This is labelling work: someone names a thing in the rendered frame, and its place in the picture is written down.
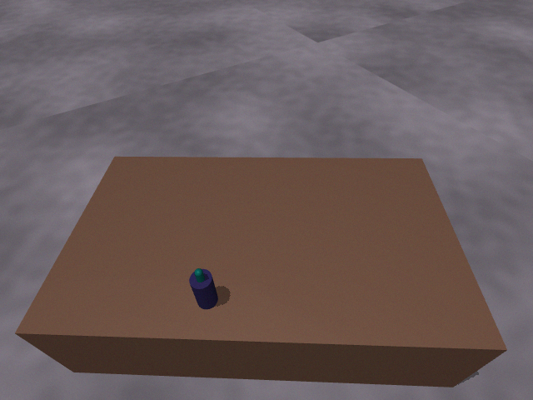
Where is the bottle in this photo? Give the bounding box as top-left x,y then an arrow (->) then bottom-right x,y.
189,268 -> 218,309

